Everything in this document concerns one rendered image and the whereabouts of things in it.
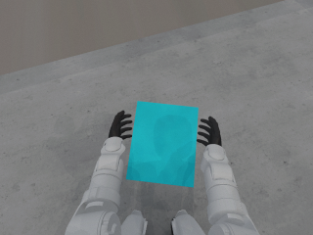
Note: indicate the robot left shin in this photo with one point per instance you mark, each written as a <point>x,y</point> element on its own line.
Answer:
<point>137,213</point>

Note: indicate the robot right thigh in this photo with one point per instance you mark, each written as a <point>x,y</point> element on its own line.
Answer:
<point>184,224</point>

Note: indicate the right robot forearm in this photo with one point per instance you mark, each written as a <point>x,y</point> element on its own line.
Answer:
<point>224,202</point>

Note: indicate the robot right upper arm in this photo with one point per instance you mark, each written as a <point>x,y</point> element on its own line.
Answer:
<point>226,228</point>

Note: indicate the robot left upper arm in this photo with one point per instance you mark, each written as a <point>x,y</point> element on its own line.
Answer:
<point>95,223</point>

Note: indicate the robot right hand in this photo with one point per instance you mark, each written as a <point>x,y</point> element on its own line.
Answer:
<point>214,136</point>

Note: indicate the carton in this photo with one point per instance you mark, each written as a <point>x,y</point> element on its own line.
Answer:
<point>163,145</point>

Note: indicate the robot left hand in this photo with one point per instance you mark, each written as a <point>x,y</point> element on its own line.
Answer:
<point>117,123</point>

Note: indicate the left robot forearm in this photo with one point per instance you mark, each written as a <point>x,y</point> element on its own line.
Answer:
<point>104,188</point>

